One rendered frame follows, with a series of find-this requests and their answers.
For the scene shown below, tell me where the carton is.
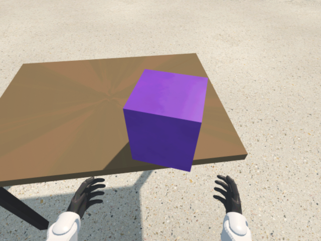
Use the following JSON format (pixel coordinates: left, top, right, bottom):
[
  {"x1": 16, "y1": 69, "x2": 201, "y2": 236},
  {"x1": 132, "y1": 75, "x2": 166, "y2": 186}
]
[{"x1": 123, "y1": 69, "x2": 208, "y2": 172}]

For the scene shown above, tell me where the robot right forearm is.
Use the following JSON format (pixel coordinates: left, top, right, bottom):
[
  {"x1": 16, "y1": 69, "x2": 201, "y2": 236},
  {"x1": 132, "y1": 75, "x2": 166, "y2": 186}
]
[{"x1": 221, "y1": 212, "x2": 252, "y2": 241}]

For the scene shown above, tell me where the table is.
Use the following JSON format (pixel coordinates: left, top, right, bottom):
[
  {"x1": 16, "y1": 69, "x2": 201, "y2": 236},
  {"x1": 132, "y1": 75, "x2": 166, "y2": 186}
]
[{"x1": 0, "y1": 53, "x2": 248, "y2": 230}]

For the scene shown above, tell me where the right robot hand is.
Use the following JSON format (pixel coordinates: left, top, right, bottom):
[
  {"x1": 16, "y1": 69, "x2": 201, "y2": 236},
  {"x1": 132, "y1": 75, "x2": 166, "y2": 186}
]
[{"x1": 213, "y1": 175, "x2": 242, "y2": 215}]

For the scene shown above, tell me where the left robot hand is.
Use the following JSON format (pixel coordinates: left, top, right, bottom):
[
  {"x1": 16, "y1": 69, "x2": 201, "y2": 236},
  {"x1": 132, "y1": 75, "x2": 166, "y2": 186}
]
[{"x1": 66, "y1": 176, "x2": 106, "y2": 220}]

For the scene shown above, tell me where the robot left forearm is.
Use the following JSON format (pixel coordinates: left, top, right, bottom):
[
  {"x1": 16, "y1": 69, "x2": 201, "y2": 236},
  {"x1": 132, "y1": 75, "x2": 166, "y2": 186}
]
[{"x1": 46, "y1": 211, "x2": 81, "y2": 241}]

